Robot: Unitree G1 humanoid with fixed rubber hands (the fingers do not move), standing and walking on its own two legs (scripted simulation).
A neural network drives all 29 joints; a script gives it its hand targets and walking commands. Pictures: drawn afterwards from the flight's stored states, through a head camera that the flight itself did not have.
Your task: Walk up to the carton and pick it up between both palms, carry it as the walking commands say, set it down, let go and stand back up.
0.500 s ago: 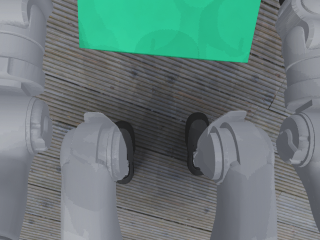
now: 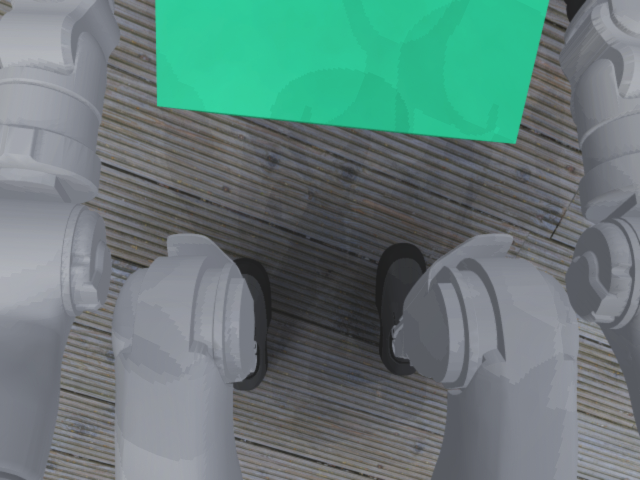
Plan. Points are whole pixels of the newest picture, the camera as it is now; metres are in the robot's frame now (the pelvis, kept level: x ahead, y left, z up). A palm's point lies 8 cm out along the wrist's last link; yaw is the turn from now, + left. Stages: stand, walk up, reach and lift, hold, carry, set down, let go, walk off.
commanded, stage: reach and lift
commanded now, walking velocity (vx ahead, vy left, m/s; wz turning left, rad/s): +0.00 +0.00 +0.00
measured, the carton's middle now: out of the picture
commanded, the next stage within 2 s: none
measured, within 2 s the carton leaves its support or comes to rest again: leaves its support in 1.38 s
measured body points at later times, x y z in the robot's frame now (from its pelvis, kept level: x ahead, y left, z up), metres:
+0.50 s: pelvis +0.00 +0.00 +0.01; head +0.37 +0.01 +0.23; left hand +0.58 +0.17 -0.17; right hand +0.55 -0.21 -0.17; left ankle +0.09 +0.12 -0.31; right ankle +0.11 -0.12 -0.31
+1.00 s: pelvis -0.01 +0.00 +0.01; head +0.37 +0.01 +0.24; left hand +0.58 +0.16 -0.17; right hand +0.55 -0.21 -0.17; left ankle +0.09 +0.12 -0.31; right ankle +0.11 -0.12 -0.31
